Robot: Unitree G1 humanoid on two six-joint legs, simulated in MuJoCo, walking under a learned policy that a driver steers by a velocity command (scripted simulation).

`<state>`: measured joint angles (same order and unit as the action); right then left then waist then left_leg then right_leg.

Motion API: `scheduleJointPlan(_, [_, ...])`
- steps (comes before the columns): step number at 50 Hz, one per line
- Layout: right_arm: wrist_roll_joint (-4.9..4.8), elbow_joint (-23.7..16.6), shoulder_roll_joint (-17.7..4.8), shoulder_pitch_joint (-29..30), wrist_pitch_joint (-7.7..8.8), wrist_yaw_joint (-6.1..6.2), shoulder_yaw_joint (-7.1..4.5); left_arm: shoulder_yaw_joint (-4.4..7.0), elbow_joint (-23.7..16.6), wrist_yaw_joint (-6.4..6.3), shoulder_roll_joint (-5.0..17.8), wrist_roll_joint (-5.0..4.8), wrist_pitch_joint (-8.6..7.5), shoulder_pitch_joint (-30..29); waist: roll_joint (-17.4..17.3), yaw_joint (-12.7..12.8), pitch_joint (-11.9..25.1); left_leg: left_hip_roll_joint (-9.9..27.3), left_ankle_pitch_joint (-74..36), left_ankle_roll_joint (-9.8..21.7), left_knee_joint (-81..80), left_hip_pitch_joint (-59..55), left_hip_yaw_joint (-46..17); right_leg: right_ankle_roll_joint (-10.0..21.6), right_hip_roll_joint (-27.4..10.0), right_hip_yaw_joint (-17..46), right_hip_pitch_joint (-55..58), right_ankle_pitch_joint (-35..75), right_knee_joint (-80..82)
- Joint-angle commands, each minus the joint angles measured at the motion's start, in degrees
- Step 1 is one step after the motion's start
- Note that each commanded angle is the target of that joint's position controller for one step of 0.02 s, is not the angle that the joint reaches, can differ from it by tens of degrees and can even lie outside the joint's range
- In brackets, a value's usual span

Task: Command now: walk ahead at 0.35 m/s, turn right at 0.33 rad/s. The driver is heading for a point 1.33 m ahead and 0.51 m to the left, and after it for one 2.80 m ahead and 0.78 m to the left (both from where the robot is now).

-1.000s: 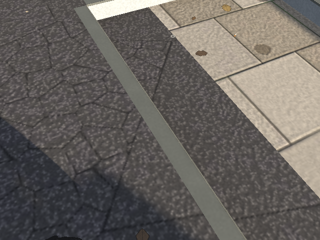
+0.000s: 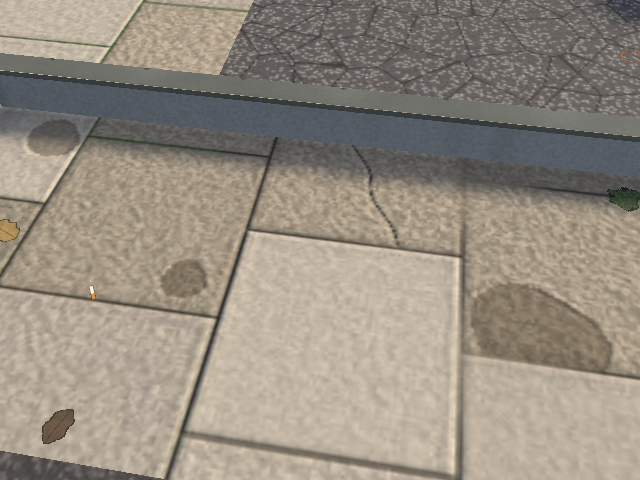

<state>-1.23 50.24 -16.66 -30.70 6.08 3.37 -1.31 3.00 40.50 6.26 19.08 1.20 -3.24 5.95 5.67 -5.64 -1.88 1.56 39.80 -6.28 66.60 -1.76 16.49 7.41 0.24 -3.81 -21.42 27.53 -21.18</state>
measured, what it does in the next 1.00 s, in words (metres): goes down, turning left: left foot, then right foot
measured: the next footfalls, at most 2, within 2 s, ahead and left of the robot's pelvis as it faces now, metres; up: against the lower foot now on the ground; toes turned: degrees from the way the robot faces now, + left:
left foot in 0.36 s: +0.34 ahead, +0.20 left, +0.00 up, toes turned +9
right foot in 0.86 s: +0.45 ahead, +0.04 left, +0.00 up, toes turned +45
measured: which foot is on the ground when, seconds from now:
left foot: up 0.00-0.34, down 0.36-0.88, up 0.90-1.00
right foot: down 0.00-0.36, up 0.38-0.84, down 0.86-1.00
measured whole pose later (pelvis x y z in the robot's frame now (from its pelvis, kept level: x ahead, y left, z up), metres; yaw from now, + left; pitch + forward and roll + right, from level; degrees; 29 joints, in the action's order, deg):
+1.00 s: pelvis +0.33 +0.08 -0.03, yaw +40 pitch +2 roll +0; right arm -0.7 33.2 -20.8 -9.6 -3.1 1.6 -5.3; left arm 4.8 41.3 -0.5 16.3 0.6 -0.4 7.3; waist -2.8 0.4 -2.4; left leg -9.9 26.7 -2.5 62.5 29.3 -13.4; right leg 1.1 2.6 5.2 -16.6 -11.6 -26.5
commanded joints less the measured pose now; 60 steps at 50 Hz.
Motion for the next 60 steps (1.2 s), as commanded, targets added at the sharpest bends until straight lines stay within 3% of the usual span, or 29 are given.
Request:
scheduleJointPlan(1, [-1.04, -5.51, 0.09, -1.27, -0.61, -1.08, 0.83, 2.4, 4.81, -4.53, 11.08, 1.94, -1.06, 24.09, 11.47, 9.2, 15.96, -3.87, 15.29, 3.35, 56.41, 55.76, -20.0, 14.59, -23.11, 19.84, 60.67, 68.39, -21.29])
scheduleJointPlan(2, [-2.57, -4.86, -5.0, -2.4, 0.85, -2.73, 0.34, 3.3, 4.65, -5.08, 9.96, 1.07, -0.05, 26.06, 2.97, 14.45, 27.32, -3.63, 9.37, 5.11, 49.75, 58.49, -30.44, 18.7, -27.35, 21.66, 62.74, 62.7, -19.05])
scheduleJointPlan(3, [-2.71, -4.9, -8.55, 0.55, 0.86, -3.35, -1.03, 2.26, 3.59, -4.98, 7.98, -0.21, 1.05, 20.22, -8.87, 10.77, 23.42, -0.86, 3.78, 5.99, 42.2, 59.19, -28.66, 15.95, -24.89, 19.55, 52.57, 38.91, -13.78])
scheduleJointPlan(4, [-2.09, -4.65, -7.11, 1.22, -0.01, -2.93, -1.16, 2.08, 3.6, -5.08, 7.55, -1.3, 1.98, 13.88, -14.66, 5.6, 21.18, 1.87, 0.37, 5.18, 39.62, 56.32, -25.03, 15.9, -23.91, 18.78, 40.91, 22.34, -10.64])
scheduleJointPlan(5, [-0.61, -4.54, -4.9, 4.94, -1.92, -1.93, -0.99, 0.27, 3.36, -5.08, 2.35, -2.01, 2.46, 7.57, -15.77, 3.16, 14.38, 3.04, -3.43, 4.43, 40.24, 54.76, -19.31, 12.54, -20.37, 15.89, 28.41, 21.49, -6.02])
scheduleJointPlan(6, [-0.78, -3.76, -1.81, -1.9, -4.17, -1.75, -0.02, 0.66, 5.52, -4.92, 4.43, -1.13, 2.04, 7.51, -6.06, -1.7, 15.51, 4.9, -8.18, 2.97, 39.71, 46.76, -19.83, 16.43, -25.92, 16.39, 15.81, 22.21, -6.0])
scheduleJointPlan(7, [-1.13, -4.73, -2.52, 0.59, -5.07, -1.03, -0.35, 1.01, 3.02, -4.99, 4.98, -0.7, 1.03, 3.37, -4.46, -1.15, 10.24, 5.04, -13.71, 1.14, 33.43, 46.8, -21.05, 14.59, -23.91, 13.61, 8.23, 16.61, -2.19])
scheduleJointPlan(9, [-0.79, -8.68, -4.11, 11.6, -3.8, -0.15, -1.66, 0.63, 2.43, -7.45, 3.72, 0.43, -0.47, -3.15, -6.59, -1.28, -1.83, 5.52, -29.62, -0.87, 0.34, 34.01, -19.91, 6.66, -10.95, 0.74, -12.81, -7.46, 4.09])
scheduleJointPlan(10, [0.22, -8.76, -2.45, 14.81, -2.85, -0.47, -1.54, 0.39, 3.03, -8.44, 2.85, 0.38, -0.86, -1.8, -5.61, 1.46, -0.39, 3.54, -40.92, -0.65, -11.49, 29.25, -17.03, 4.57, -7.29, -2.61, -11.18, -8.74, 2.31])
scheduleJointPlan(13, [0.06, -9.34, 1.49, 11.58, -2.78, -2.97, -1.22, 0.57, 3.79, -9.49, 3.53, -0.66, -0.27, 0.13, 0.95, 2.63, 7.41, 3.07, -45.59, 0.5, -21.11, 28.38, -16.79, 3.58, -12.73, -3.01, 6.73, -5.85, -0.31])
scheduleJointPlan(17, [1.21, -12.64, -3.22, 11.93, -3.33, -5.07, -3.81, 1.68, 4.31, -9.73, 3.21, -2.75, 2.79, 2.69, -2.73, 2.29, 6.31, -2.39, -36.35, 9.0, -30.25, 24.18, -10.94, -1.65, -12.75, -5.24, 12.73, -2.09, -16.35])
scheduleJointPlan(18, [1.48, -11.37, -6.98, 4.86, -3.19, -4.77, -5.42, 1.88, 3.84, -9.7, 3.23, -1.94, 3.26, 4.21, -9.52, -0.42, 8.09, -1.78, -55.14, 12.26, -34.69, 13.52, -17.56, -5.51, -8.65, -6.08, 6.76, -12.07, -29.62])
scheduleJointPlan(19, [2.18, -11.97, -13.52, 4.73, -3.08, -4.07, -6.81, 0.53, 1.2, -8.78, -2.1, 0.97, 3.37, 6.46, -26.11, 4.05, 9.71, 10.16, -81.95, 20.8, -35.18, 1.76, -41.15, -10.53, 3.28, -4.4, -10.89, -59.94, -49.8])
scheduleJointPlan(20, [3.72, -13.63, -14.06, 3.45, -3.05, -4.56, -6.67, -0.01, -0.23, -7.69, -1.61, -0.05, 3.02, 6.16, -26.47, 2.56, 21.04, 16.76, -70.52, 29.99, -43.29, -7.43, -61.62, -10.95, 9.29, 9.23, -19.13, -68.48, -63.07])
scheduleJointPlan(21, [3.46, -15.84, -12.6, 8.0, -3.25, -4.54, -6.7, 0.44, -0.45, -7.28, 0.8, -1.75, 2.85, 3.86, -18.18, 2.34, 20.3, 16.54, -53.12, 28.04, -45.06, -6.52, -60.11, -9.41, 6.52, 13.62, -22.42, -64.53, -65.35])
scheduleJointPlan(23, [0.07, -17.9, -7.68, 15.7, -4.8, -3.3, -5.52, 1.13, -0.98, -8.12, 1.14, -1.33, 3.75, -1.55, -6.32, 4.94, 9.46, 10.51, -34.31, 20.65, -46.86, 8.63, -50.12, -8.36, 2.98, 13.14, -22.04, -54.0, -56.27])
scheduleJointPlan(27, [0.28, -20.73, -7.92, 18.92, -7.4, -1.19, -6.07, 1.64, -1.81, -7.67, -0.15, -1.07, 4.51, -3.61, -9.93, 6.33, 7.44, 3.14, -24.29, 15.77, -49.33, 18.88, -43.11, -9.34, 3.82, 11.29, -12.01, -47.24, -37.24])
scheduleJointPlan(31, [0.17, -20.95, -10.1, 17.76, -8.34, 0.27, -7.11, 2.07, -2.06, -7.92, 0.46, -1.18, 3.75, -5.24, -12.54, 4.95, 8.91, 3.02, -23.0, 16.07, -48.82, 15.85, -45.82, -11.33, 4.18, 13.5, -11.33, -45.18, -28.12])
scheduleJointPlan(38, [0.33, -22.01, -10.84, 19.48, -9.4, -0.59, -7.28, 2.98, -2.47, -7.23, 2.29, -1.65, 1.63, -6.78, -15.4, 3.07, 7.88, 1.0, -26.77, 16.39, -45.91, 14.08, -51.46, -11.07, 5.07, 14.47, -6.4, -44.52, -17.7])
scheduleJointPlan(42, [-0.39, -23.25, -10.54, 23.1, -9.48, -1.16, -6.8, 4.09, -0.91, -6.12, 4.37, -1.68, 0.52, -0.65, -15.29, 5.98, 9.22, -0.83, -33.81, 14.46, -41.07, 15.05, -53.47, -9.17, 3.72, 13.32, 5.1, -39.41, -3.63])
scheduleJointPlan(43, [-0.77, -22.89, -8.66, 22.04, -9.46, -1.31, -6.04, 4.45, -0.46, -6.11, 5.17, -1.35, 0.6, 0.91, -11.92, 6.05, 10.4, -3.69, -26.56, 12.41, -36.3, 17.88, -50.23, -7.58, -0.37, 14.32, 11.84, -33.2, 2.29])
scheduleJointPlan(44, [-0.31, -22.46, -5.31, 17.9, -9.41, -1.62, -4.85, 4.82, -1.9, -6.35, 8.62, -0.26, 1.26, -0.93, 0.0, 2.95, 12.12, -9.63, -10.16, 9.7, -25.79, 25.36, -41.48, -1.67, -12.07, 25.59, 18.9, -29.78, 3.12])
scheduleJointPlan(45, [-0.44, -23.77, -7.88, 18.58, -8.64, -1.63, -5.47, 5.01, -2.09, -6.2, 9.63, 1.7, 1.6, -0.36, 11.68, 2.91, 9.59, -14.2, -1.78, 6.9, -13.11, 33.43, -32.67, 7.09, -19.12, 37.41, 16.39, -23.99, 5.14])
scheduleJointPlan(47, [0.84, -20.33, -13.53, 17.12, -8.11, -1.84, -7.12, 3.55, -4.17, -6.63, 4.35, 0.1, 1.63, -3.4, 2.46, 2.85, 6.79, -9.25, -8.95, 3.83, -0.76, 35.16, -31.27, 7.17, -17.51, 30.68, 13.24, -24.26, 1.93])
scheduleJointPlan(49, [0.87, -18.67, -10.03, 17.06, -8.9, -1.5, -6.06, 2.85, -4.28, -7.1, 3.79, -1.2, 2.31, -2.68, -1.33, 4.04, 4.45, -9.12, -13.12, 2.55, 4.16, 36.93, -29.79, 4.5, -13.24, 24.86, 13.38, -23.95, 0.79])
scheduleJointPlan(53, [1.16, -18.83, -3.23, 20.09, -8.24, -1.31, -3.22, 1.22, -2.42, -6.65, 1.42, -0.59, 2.68, 0.78, 1.46, 5.12, 5.98, -5.81, -14.18, 0.77, -8.27, 31.51, -25.12, 4.21, -8.88, 20.03, 14.85, -17.53, 0.27])
scheduleJointPlan(55, [1.86, -19.26, -2.02, 22.62, -7.82, -1.43, -2.67, 2.11, -2.82, -6.31, 4.18, -1.71, 3.36, 0.55, 5.18, 6.11, 5.1, -4.01, -12.88, -0.18, -21.47, 24.89, -19.67, 3.46, -6.39, 20.16, 13.09, -19.9, 0.76])
scheduleJointPlan(57, [0.73, -19.17, -4.61, 24.44, -7.29, -1.24, -3.68, 3.96, -2.84, -6.41, 9.36, -2.02, 4.04, 3.8, 6.78, 7.95, 4.59, -5.83, -13.23, -0.27, -26.77, 24.04, -19.26, 4.79, -8.05, 25.28, 15.2, -18.77, 0.37])
scheduleJointPlan(60, [0.15, -17.74, -5.39, 22.66, -6.36, -0.95, -4.25, 4.35, -3.54, -6.54, 8.89, -3.13, 4.15, 3.42, 5.76, 6.44, 5.97, -6.25, -17.73, 1.75, -37.2, 21.75, -21.83, 4.8, -9.09, 31.71, 18.74, -16.29, -0.72])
